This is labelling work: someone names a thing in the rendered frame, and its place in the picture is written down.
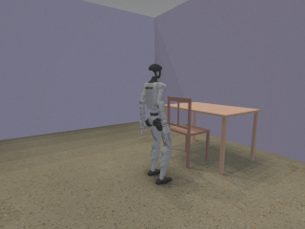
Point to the table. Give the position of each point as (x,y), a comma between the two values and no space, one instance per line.
(223,111)

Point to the right robot foot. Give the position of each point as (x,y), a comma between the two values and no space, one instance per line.
(161,181)

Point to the left robot upper arm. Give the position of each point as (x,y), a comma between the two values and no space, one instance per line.
(142,99)

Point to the left robot forearm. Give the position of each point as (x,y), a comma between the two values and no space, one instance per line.
(142,111)

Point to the right robot hand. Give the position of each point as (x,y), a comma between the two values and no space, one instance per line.
(166,131)

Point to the right robot forearm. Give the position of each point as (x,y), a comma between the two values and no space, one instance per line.
(162,115)

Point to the left robot hand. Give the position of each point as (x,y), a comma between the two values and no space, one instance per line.
(142,123)

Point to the right robot upper arm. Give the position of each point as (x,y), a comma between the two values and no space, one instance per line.
(160,94)

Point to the right robot thigh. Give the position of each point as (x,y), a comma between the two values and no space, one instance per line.
(168,143)

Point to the chair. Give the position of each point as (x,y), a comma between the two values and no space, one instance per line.
(187,130)

